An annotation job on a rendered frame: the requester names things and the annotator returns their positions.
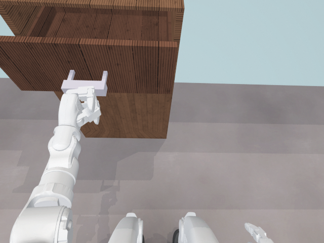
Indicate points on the handle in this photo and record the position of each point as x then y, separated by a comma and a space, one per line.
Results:
100, 86

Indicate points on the cabinet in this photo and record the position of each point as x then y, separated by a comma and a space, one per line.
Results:
123, 115

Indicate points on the left robot upper arm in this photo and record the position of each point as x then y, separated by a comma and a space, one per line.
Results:
44, 225

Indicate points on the robot left hand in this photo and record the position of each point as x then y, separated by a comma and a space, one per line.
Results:
71, 107

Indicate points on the robot left shin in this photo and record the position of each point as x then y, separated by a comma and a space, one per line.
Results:
131, 215

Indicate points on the robot right hand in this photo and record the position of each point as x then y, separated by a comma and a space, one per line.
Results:
259, 235

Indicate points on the left robot forearm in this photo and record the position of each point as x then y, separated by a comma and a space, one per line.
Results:
59, 177

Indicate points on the left robot thigh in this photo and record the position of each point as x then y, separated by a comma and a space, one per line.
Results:
128, 230

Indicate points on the drawer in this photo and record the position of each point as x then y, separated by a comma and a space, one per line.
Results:
134, 46

